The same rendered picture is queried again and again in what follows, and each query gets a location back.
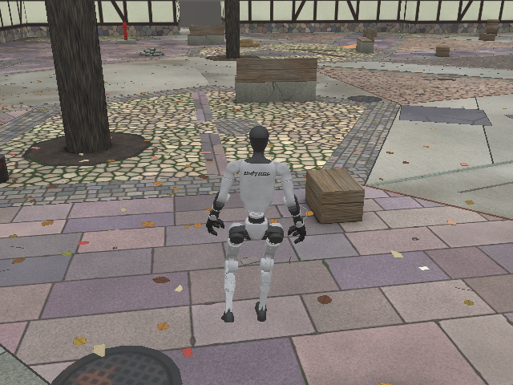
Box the robot right hand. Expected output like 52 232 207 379
288 225 306 244

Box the robot left thigh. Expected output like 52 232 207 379
225 223 245 273

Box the robot left hand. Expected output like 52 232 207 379
206 218 224 236

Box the right robot upper arm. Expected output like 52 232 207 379
275 161 296 207

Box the left robot forearm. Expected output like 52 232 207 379
208 191 224 221

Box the left robot upper arm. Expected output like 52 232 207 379
216 160 242 204

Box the humanoid robot head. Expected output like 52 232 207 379
244 126 272 164

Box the right robot forearm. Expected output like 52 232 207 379
288 194 304 228

